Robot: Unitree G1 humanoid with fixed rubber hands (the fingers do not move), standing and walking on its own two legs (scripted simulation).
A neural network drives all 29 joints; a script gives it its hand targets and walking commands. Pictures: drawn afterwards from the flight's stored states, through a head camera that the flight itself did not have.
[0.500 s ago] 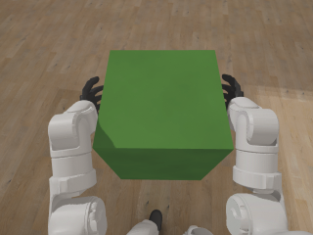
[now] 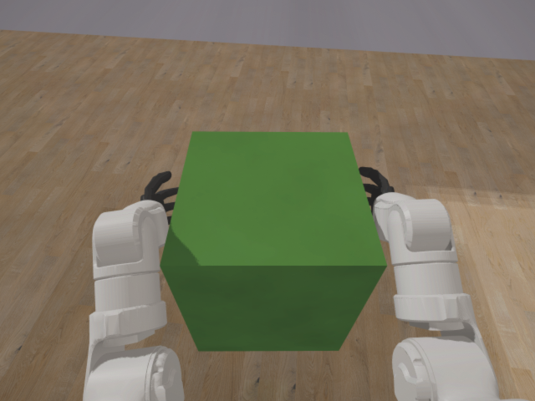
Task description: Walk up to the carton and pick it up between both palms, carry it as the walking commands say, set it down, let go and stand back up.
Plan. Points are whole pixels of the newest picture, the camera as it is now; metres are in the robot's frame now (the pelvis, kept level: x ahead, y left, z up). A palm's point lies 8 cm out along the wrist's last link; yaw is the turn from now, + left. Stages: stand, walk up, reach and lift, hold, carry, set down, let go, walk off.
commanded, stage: carry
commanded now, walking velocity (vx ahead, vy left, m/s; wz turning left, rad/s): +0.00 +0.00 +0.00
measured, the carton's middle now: (269, 247) +0.35 +0.00 +0.04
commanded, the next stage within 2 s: none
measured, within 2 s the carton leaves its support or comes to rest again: neither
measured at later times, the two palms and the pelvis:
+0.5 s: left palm (150, 261) +0.28 +0.15 +0.13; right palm (416, 253) +0.27 -0.17 +0.13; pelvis -0.07 -0.01 +0.00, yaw +2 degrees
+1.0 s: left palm (178, 272) +0.29 +0.13 +0.09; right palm (421, 264) +0.28 -0.19 +0.09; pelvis -0.07 -0.02 -0.01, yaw +1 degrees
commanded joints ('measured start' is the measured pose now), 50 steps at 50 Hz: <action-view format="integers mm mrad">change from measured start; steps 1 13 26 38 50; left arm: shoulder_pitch -808 -823 -672 -606 -768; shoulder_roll -1039 -1079 -1029 -989 -1041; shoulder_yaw -725 -674 -609 -531 -684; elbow -134 -14 54 72 -61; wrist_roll -426 -437 -342 -274 -341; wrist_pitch -43 -61 -77 -96 -163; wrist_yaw -258 -276 -254 -252 -239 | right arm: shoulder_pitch -846 -743 -771 -567 -796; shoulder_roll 1047 1014 1011 1057 1056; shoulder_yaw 601 486 496 417 510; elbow -226 -81 -82 95 -96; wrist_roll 442 341 375 322 377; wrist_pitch -28 -35 -23 -37 -120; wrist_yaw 248 228 256 269 264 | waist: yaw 9 6 -4 -7 12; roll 130 47 17 -134 147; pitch -537 -483 -455 -401 -570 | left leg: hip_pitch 329 201 141 128 153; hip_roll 165 183 158 62 197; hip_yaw -153 -182 -138 -44 -173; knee -68 -227 -204 -76 -190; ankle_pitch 547 -8 -39 -223 -1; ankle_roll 5 11 -21 -31 5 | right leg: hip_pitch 92 67 34 -202 9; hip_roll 7 -4 -26 -83 5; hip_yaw -13 4 37 150 12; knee -4 -61 -84 -253 -11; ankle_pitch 158 -8 10 -401 7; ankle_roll -40 -36 -81 -104 -78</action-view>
